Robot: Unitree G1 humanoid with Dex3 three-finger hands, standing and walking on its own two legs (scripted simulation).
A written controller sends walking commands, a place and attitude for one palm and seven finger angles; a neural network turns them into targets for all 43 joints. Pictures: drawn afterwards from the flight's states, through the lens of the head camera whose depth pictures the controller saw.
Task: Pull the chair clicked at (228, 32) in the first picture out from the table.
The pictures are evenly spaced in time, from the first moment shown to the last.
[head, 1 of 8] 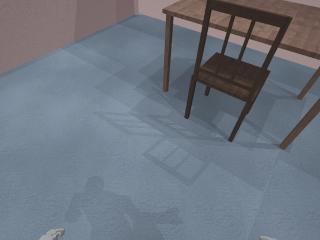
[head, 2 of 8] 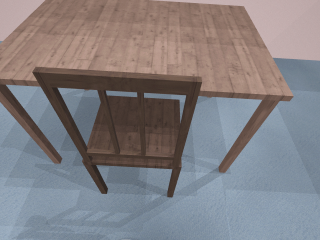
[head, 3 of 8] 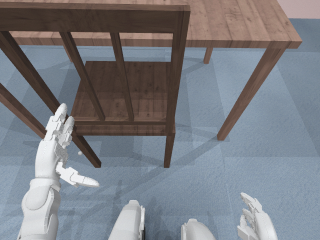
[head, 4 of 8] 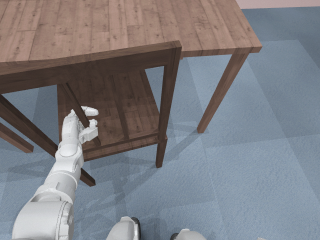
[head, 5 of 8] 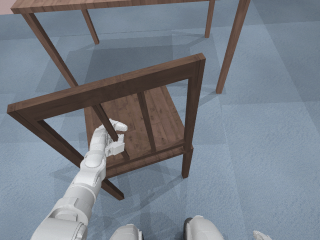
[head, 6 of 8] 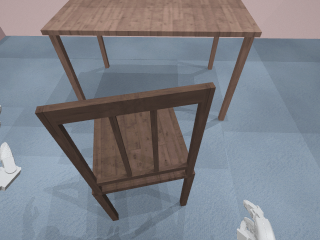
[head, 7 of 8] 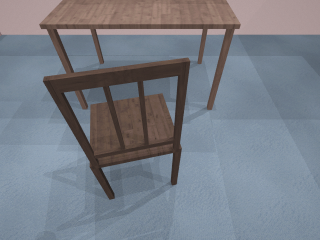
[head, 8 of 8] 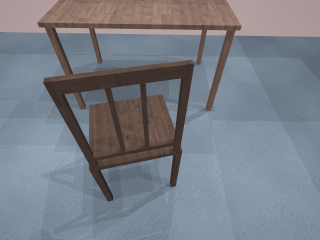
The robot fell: no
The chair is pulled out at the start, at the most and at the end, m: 0.00 0.56 0.56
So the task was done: yes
